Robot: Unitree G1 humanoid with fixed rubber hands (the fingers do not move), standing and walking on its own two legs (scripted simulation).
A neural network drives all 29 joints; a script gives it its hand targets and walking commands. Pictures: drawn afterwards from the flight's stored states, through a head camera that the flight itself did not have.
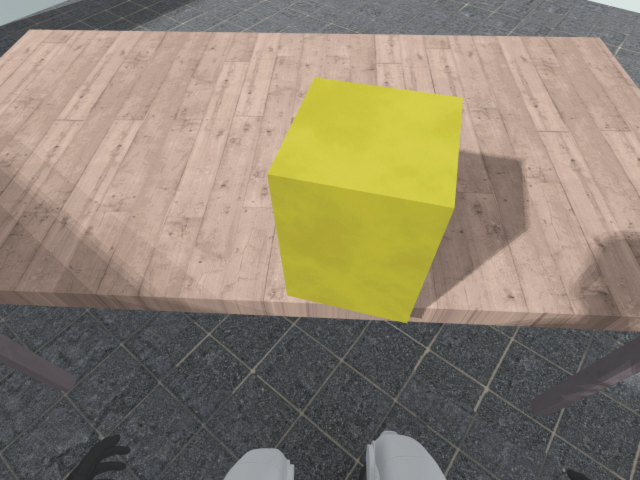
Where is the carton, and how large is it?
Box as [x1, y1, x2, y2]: [267, 77, 462, 322]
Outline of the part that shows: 314,77 267,173 287,295 406,322 454,207 462,98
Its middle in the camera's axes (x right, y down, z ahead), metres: +0.06 -0.04 +0.50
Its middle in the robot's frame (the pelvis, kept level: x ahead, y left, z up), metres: +0.41 -0.04 +0.09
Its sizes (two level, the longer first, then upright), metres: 0.174 0.171 0.241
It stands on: a table, 0.71 m high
